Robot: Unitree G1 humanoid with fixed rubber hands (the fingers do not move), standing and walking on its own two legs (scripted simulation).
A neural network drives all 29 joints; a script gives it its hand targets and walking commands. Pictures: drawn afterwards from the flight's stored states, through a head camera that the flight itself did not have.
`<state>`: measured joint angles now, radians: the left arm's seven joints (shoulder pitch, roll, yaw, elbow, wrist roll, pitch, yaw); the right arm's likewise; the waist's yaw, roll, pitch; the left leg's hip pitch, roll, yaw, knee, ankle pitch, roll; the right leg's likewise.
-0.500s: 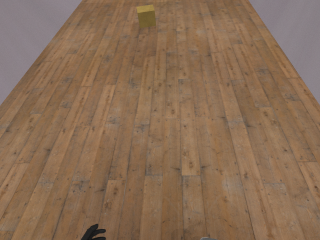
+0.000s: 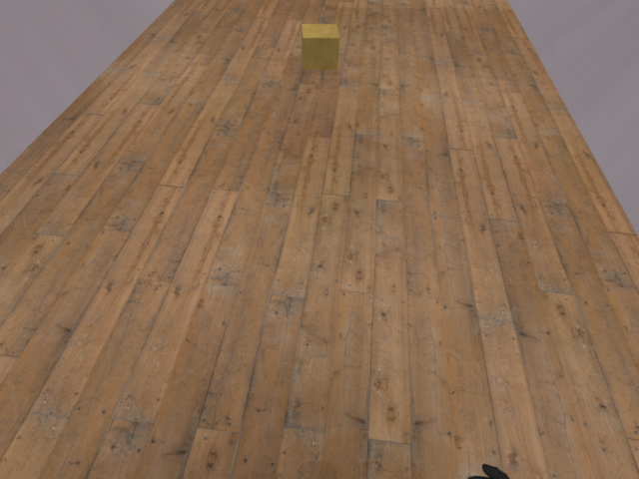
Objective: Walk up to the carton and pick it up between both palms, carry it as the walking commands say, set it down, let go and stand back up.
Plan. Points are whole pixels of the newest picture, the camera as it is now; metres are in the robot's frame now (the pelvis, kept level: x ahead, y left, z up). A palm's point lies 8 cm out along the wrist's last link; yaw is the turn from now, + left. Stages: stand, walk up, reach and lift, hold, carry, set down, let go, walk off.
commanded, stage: walk up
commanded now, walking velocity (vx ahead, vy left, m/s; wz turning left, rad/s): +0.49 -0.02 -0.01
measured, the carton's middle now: (319, 46) +2.67 -0.04 -0.65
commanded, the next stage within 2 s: none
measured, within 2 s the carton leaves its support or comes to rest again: neither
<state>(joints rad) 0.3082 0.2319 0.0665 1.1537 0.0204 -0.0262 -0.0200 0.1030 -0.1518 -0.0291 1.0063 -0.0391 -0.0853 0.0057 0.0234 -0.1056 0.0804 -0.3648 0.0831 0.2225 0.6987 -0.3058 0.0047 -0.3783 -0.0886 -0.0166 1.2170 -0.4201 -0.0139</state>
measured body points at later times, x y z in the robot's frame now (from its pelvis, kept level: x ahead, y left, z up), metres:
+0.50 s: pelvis +0.26 -0.02 +0.02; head +0.29 -0.01 +0.46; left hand +0.23 +0.21 -0.14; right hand +0.34 -0.25 -0.14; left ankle +0.34 +0.12 -0.70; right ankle +0.16 -0.13 -0.71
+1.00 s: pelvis +0.52 -0.04 +0.01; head +0.54 -0.07 +0.46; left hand +0.61 +0.19 -0.12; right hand +0.50 -0.27 -0.16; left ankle +0.44 +0.08 -0.63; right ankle +0.53 -0.15 -0.71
